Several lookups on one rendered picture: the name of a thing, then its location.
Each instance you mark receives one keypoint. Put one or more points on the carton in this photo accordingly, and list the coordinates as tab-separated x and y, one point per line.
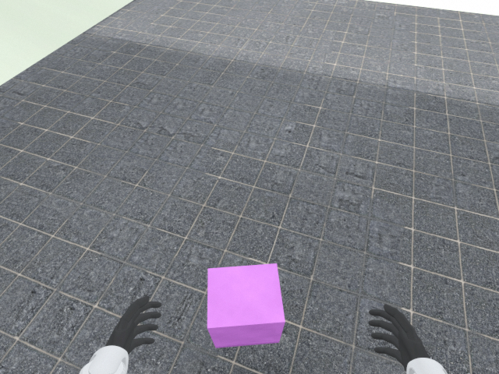
244	305

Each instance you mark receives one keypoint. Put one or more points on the robot left forearm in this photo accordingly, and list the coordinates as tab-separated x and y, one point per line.
107	360

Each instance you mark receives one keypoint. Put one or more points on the robot right forearm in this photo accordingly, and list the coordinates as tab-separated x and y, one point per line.
424	366

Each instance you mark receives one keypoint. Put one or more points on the robot right hand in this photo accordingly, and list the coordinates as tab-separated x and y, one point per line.
409	345

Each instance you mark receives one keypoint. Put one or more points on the robot left hand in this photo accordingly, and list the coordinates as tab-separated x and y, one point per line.
126	330

